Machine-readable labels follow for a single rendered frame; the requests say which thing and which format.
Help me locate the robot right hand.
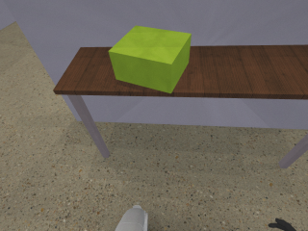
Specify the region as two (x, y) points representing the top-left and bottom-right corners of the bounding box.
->
(268, 218), (296, 231)

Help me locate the left robot shin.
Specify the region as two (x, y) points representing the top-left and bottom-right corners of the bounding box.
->
(133, 205), (142, 209)

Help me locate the table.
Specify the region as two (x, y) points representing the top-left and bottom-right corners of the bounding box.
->
(53, 44), (308, 168)

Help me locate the carton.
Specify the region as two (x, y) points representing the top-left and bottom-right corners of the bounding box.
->
(108, 25), (192, 93)

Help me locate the left robot thigh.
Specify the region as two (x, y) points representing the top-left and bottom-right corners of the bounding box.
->
(115, 208), (148, 231)

